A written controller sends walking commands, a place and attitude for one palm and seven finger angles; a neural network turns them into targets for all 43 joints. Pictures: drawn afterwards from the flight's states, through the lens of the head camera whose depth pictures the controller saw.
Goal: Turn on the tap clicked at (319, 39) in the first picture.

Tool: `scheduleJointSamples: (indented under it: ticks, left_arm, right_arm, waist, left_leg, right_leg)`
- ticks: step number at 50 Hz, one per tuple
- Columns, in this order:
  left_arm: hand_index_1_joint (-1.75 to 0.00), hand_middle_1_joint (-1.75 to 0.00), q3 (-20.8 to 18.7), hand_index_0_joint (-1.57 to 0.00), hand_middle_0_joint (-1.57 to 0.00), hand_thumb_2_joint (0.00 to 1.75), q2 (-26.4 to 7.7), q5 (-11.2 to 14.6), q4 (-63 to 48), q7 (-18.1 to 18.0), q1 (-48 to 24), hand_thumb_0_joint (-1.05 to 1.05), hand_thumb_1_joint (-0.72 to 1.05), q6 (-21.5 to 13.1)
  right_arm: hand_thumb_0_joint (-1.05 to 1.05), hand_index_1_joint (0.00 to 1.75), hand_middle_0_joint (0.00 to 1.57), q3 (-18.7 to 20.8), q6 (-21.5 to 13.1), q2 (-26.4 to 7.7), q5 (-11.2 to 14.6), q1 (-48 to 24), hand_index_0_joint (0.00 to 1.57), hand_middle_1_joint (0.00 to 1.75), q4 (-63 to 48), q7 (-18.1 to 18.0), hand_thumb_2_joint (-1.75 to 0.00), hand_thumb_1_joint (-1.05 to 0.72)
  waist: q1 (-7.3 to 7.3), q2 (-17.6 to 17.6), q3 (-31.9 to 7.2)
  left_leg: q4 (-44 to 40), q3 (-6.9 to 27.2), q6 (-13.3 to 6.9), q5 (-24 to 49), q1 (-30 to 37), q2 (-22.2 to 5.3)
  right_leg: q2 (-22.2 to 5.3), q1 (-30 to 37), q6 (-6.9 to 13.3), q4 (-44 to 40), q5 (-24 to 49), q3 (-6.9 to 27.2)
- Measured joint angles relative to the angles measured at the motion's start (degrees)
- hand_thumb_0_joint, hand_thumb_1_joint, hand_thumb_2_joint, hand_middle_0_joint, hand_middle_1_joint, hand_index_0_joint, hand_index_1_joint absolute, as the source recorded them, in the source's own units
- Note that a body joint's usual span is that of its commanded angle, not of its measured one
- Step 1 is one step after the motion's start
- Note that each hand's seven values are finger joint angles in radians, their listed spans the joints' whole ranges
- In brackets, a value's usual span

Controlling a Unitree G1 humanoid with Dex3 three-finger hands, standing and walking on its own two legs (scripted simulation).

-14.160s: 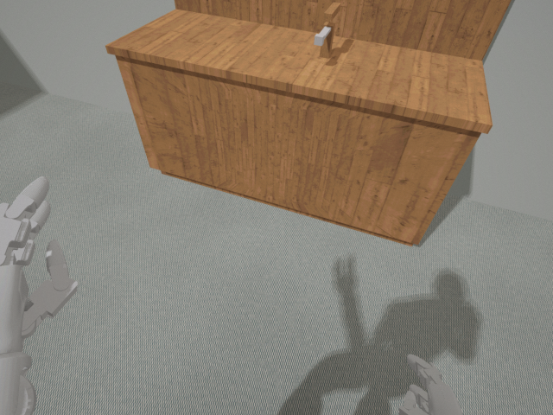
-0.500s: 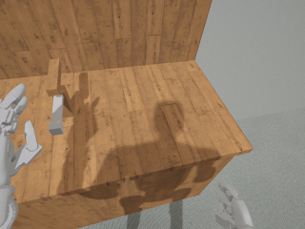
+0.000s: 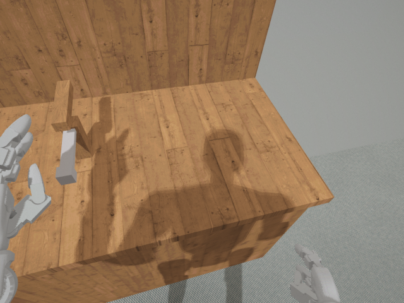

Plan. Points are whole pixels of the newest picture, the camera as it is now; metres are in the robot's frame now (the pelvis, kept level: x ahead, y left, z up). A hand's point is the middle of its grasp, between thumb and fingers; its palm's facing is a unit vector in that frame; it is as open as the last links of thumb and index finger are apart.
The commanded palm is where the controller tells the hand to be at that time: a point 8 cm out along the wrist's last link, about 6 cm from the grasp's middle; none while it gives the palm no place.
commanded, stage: look again from close up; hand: left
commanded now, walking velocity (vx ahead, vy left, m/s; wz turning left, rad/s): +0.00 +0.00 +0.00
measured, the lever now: (66, 175) +0.32 +0.30 +0.05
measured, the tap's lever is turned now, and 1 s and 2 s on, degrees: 0 0 0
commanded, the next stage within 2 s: turn the palm inward beside the body in 0.04 s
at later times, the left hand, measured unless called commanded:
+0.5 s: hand (51, 231) +0.18 +0.23 +0.14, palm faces +0.39 -0.84 -0.38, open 7.4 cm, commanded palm +0.15 +0.27 +0.16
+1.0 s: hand (69, 229) +0.19 +0.21 +0.14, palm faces +0.45 -0.84 -0.30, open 7.4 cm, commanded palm +0.14 +0.24 +0.15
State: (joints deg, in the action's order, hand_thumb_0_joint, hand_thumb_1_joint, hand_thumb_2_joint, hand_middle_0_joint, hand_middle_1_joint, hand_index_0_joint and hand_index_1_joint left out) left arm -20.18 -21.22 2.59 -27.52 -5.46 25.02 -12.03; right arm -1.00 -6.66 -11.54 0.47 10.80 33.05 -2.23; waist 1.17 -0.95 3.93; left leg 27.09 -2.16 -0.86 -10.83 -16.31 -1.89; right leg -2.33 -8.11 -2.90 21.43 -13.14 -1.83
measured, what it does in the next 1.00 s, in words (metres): shifts its weight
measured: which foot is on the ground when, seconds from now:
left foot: down 0.00-1.00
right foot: down 0.00-1.00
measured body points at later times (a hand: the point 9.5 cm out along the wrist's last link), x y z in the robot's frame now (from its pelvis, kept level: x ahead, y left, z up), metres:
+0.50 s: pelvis -0.01 -0.03 -0.02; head -0.01 -0.03 +0.43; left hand +0.16 +0.27 +0.16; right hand +0.21 -0.24 -0.08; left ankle +0.04 +0.11 -0.74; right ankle -0.02 -0.16 -0.74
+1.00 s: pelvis +0.01 -0.07 -0.02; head +0.00 -0.09 +0.42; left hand +0.16 +0.25 +0.16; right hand +0.20 -0.30 -0.11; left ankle +0.04 +0.10 -0.74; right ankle -0.02 -0.16 -0.74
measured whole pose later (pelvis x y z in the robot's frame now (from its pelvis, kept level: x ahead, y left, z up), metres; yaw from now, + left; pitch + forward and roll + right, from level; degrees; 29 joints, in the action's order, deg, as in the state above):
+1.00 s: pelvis +0.01 -0.07 -0.02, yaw +3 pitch +0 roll +0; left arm -22.5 -20.3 12.5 -20.4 0.1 25.0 -3.5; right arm -0.6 -11.1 -14.9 1.1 13.3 38.2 -5.5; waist 3.9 3.0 -3.1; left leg 39.0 3.2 3.1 -16.9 -22.5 -3.8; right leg 0.1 -15.7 2.4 40.2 -24.9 -5.9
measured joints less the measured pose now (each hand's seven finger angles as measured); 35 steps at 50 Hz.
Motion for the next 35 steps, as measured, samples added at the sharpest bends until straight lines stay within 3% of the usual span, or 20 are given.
scheduleJointSamples:
  ticks: [7,8,9,10,12,14,17,19,22,27,30,35]
  left_arm:
    - [-0.31,-0.3,-0.2,-0.21,-0.21,0.9,-0.2,0.2,-0.4,0.0,0.5,0.02,0.89,0.1]
    - [-0.31,-0.3,0.3,-0.21,-0.21,0.9,-2.3,-0.2,0.0,0.2,-1.9,0.02,0.89,0.4]
    - [-0.31,-0.3,0.1,-0.21,-0.21,0.9,-5.2,-1.9,1.8,1.2,-6.4,0.02,0.89,0.6]
    - [-0.31,-0.3,-0.3,-0.21,-0.21,0.9,-7.0,-2.0,4.1,2.0,-10.8,0.02,0.88,1.6]
    - [-0.31,-0.3,-2.5,-0.21,-0.21,0.89,-7.6,0.6,6.4,4.0,-15.8,0.02,0.88,6.1]
    - [-0.31,-0.3,-4.4,-0.21,-0.21,0.9,-5.7,3.5,6.5,5.4,-15.6,0.02,0.89,10.8]
    - [-0.31,-0.3,-3.3,-0.2,-0.2,0.9,-2.8,3.5,4.7,7.0,-10.0,0.01,0.9,14.6]
    - [-0.31,-0.3,-1.3,-0.2,-0.2,0.9,-1.8,2.8,3.2,7.3,-5.2,0.02,0.9,14.4]
    - [-0.31,-0.3,0.7,-0.2,-0.2,0.9,-0.9,2.8,2.6,6.3,-0.6,0.02,0.89,9.8]
    - [-0.31,-0.3,-0.3,-0.21,-0.21,0.89,-0.2,2.3,4.3,2.0,-2.8,0.02,0.89,3.2]
    - [-0.31,-0.3,-1.2,-0.21,-0.21,0.9,0.3,3.0,7.4,2.0,-6.7,0.02,0.89,3.7]
    - [-0.31,-0.3,0.1,-0.2,-0.2,0.9,-0.4,4.0,12.0,4.5,-10.7,0.02,0.89,8.9]
  right_arm:
    - [0.02,0.3,0.2,-0.1,0.4,0.2,0.0,0.0,0.2,0.3,-0.2,0.1,-0.9,-0.91]
    - [0.02,0.3,0.2,-0.9,0.8,-0.3,1.2,1.1,0.2,0.3,-1.7,-1.4,-0.9,-0.91]
    - [0.02,0.3,0.2,-1.0,0.5,-0.4,0.3,1.9,0.2,0.3,-1.9,-2.1,-0.9,-0.91]
    - [0.01,0.3,0.2,-0.9,0.2,-0.5,-0.4,1.9,0.2,0.3,-1.2,-1.6,-0.9,-0.91]
    - [0.02,0.3,0.2,-1.4,0.0,-0.8,-1.0,0.8,0.2,0.3,1.2,0.1,-0.9,-0.91]
    - [0.02,0.3,0.2,-1.9,0.1,-1.1,-0.3,-0.5,0.2,0.3,2.6,1.3,-0.9,-0.91]
    - [0.02,0.3,0.2,-1.7,-0.2,-1.5,-0.1,-1.7,0.21,0.3,2.1,2.2,-0.9,-0.91]
    - [0.02,0.3,0.2,-1.5,-0.4,-1.6,-0.4,-2.4,0.21,0.3,1.3,2.1,-0.9,-0.91]
    - [0.02,0.3,0.2,-0.9,-1.2,-1.5,-1.2,-2.9,0.2,0.3,0.9,1.4,-0.9,-0.91]
    - [0.01,0.3,0.2,-0.2,-2.2,-2.0,-1.5,-2.5,0.2,0.3,2.9,0.4,-0.9,-0.91]
    - [0.02,0.3,0.2,-0.8,-2.2,-2.2,-0.9,-2.3,0.2,0.3,4.4,-0.7,-0.9,-0.91]
    - [0.02,0.3,0.2,-1.9,-2.3,-1.9,-0.1,-2.1,0.2,0.3,5.1,-2.7,-0.9,-0.91]
  waist:
    - [0.13,0.1,-0.1]
    - [0.84,0.2,0.1]
    - [2.03,0.0,0.6]
    - [2.6,-0.1,0.7]
    - [2.83,-0.2,-0.3]
    - [2.41,0.3,-1.7]
    - [1.45,1.2,-3.0]
    - [1.05,1.3,-3.2]
    - [1.29,1.1,-3.1]
    - [3.15,1.4,-3.6]
    - [3.83,2.1,-4.0]
    - [3.9,3.3,-4.2]
  left_leg:
    - [-0.1,0.1,0.0,-0.2,0.1,0.1]
    - [0.5,0.4,0.0,-0.3,-0.4,0.2]
    - [1.2,0.7,0.1,-0.5,-0.7,0.4]
    - [1.7,1.1,0.3,-0.6,-0.9,0.8]
    - [2.1,1.2,0.7,-0.7,-0.8,0.9]
    - [2.3,0.6,0.8,-1.1,-0.3,0.6]
    - [3.1,0.2,0.9,-1.6,-0.4,0.3]
    - [4.1,0.3,1.1,-2.0,-1.1,0.1]
    - [6.5,1.4,1.8,-2.6,-3.0,-0.3]
    - [10.8,4.3,3.0,-3.7,-6.4,-0.8]
    - [12.0,5.6,3.3,-3.9,-7.2,-0.7]
    - [12.1,6.4,3.4,-4.0,-7.1,-0.9]
  right_leg:
    - [-0.1,0.1,0.0,-0.2,-0.2,-0.1]
    - [-0.1,-0.3,-0.1,0.8,-0.7,-0.3]
    - [-0.3,-1.0,0.6,2.7,-1.7,-0.5]
    - [-0.6,-1.5,1.3,4.3,-2.6,-0.9]
    - [-0.8,-1.9,1.4,5.8,-3.3,-1.0]
    - [-0.6,-1.8,1.2,6.1,-3.5,-0.3]
    - [-0.3,-2.3,1.0,7.4,-4.1,0.1]
    - [-0.2,-3.3,1.2,9.1,-4.9,0.1]
    - [0.2,-5.0,1.8,12.1,-6.2,-0.8]
    - [0.9,-7.2,3.1,16.3,-8.4,-3.5]
    - [1.0,-7.7,3.7,17.9,-9.3,-4.7]
    - [1.4,-8.0,4.6,18.9,-9.8,-5.3]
